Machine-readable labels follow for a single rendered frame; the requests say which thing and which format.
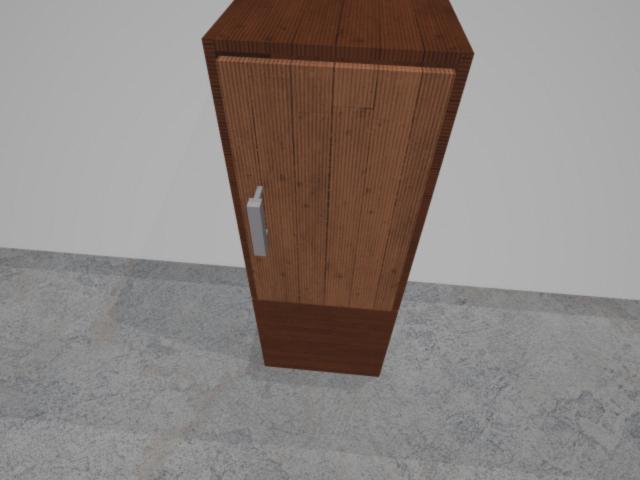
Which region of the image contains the cupboard door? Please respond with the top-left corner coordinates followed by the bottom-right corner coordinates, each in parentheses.
top-left (216, 56), bottom-right (456, 311)

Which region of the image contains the handle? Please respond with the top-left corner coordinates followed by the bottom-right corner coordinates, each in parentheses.
top-left (246, 186), bottom-right (268, 256)

